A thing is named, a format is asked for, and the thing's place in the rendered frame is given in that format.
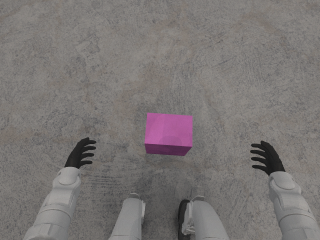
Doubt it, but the left robot forearm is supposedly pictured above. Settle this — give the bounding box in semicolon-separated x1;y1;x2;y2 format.
23;166;81;240

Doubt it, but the robot left thigh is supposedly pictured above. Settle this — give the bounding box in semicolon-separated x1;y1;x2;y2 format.
108;198;146;240

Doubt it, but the right robot forearm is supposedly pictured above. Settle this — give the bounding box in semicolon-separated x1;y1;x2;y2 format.
268;171;320;240

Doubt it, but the robot left shin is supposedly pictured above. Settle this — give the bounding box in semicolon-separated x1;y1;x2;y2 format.
123;193;140;204

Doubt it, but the carton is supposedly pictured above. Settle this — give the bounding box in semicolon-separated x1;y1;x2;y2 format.
144;112;193;156

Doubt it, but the robot right hand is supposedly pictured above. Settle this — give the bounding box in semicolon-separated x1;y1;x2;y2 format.
250;140;286;176

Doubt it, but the robot left hand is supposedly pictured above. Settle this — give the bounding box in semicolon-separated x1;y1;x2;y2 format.
64;137;96;169

